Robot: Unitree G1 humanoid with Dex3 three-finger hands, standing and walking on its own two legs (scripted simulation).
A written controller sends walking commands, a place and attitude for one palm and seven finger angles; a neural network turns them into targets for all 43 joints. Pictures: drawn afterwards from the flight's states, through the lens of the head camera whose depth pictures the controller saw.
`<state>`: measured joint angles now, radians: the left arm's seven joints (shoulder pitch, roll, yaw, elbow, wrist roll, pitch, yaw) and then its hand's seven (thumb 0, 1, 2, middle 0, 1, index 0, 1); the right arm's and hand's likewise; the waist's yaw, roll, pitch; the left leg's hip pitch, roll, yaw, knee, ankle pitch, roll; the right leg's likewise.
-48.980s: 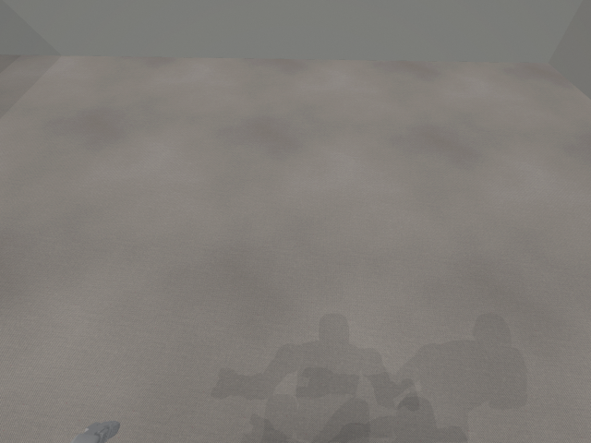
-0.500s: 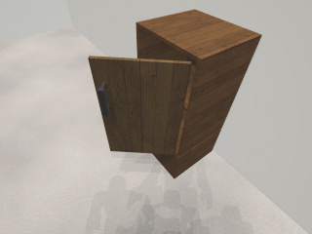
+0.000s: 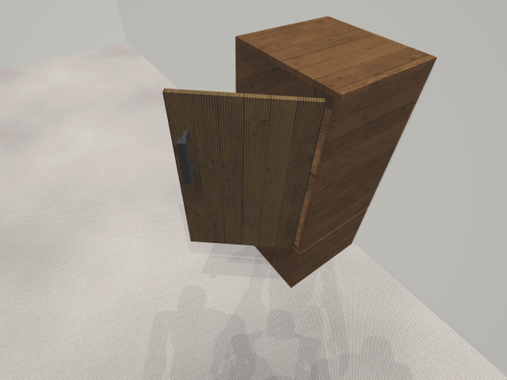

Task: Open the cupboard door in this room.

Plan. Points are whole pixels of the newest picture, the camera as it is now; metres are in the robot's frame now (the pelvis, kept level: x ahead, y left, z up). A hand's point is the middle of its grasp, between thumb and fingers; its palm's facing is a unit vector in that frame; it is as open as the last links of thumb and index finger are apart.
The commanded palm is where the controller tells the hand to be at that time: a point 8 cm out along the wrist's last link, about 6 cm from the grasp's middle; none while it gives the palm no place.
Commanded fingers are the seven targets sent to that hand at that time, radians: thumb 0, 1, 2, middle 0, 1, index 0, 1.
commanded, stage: shuffle to correct the standing spot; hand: left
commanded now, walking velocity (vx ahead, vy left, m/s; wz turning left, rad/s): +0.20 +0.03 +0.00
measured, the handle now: (186, 157) +0.64 +0.22 -0.04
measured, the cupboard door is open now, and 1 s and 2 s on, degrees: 50 50 50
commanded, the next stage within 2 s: come to a stop and stand still in 0.34 s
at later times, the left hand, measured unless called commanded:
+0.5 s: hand (151, 378) +0.16 +0.19 -0.16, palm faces -0.02 -0.98 -0.20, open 7.2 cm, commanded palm none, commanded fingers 0.00 0.90 0.90 -0.20 -0.30 -0.20 -0.30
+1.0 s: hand out of the picture +0.13 +0.22 -0.17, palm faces +0.10 -0.98 -0.19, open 7.2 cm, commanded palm none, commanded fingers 0.00 0.90 0.90 -0.20 -0.30 -0.20 -0.30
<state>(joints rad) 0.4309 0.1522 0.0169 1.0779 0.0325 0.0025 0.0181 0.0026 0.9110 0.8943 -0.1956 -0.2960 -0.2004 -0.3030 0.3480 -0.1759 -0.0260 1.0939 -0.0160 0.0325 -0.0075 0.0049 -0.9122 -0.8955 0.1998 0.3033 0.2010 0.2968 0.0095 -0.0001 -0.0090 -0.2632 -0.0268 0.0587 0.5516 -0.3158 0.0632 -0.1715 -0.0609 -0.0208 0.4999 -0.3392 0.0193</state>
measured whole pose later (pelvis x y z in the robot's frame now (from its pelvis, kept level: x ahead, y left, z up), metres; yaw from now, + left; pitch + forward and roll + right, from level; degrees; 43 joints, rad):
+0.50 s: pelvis +0.09 +0.02 +0.01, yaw -2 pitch -2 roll +1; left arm 0.21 0.16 0.06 1.02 0.02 0.00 0.00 0.02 0.95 0.89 -0.19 -0.30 -0.20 -0.30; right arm 0.47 -0.08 -0.01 1.16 -0.02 -0.06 -0.03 0.00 -0.91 -0.90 0.20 0.30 0.20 0.30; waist -0.05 0.00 0.03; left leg -0.01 -0.07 0.12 0.31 -0.27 0.09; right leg -0.47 -0.09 -0.08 0.72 -0.23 -0.01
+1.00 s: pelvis +0.08 +0.04 +0.00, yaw +1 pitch -1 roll -1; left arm 0.23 0.18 0.07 0.99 0.03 0.05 0.02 -0.01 0.93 0.89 -0.20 -0.30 -0.20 -0.30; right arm 0.28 -0.13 -0.05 1.01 -0.03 0.01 -0.03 0.00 -0.92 -0.90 0.20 0.30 0.20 0.30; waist 0.00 -0.03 0.00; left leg -0.27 -0.01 0.11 0.53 -0.24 0.07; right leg -0.43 -0.04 -0.01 0.89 -0.34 0.01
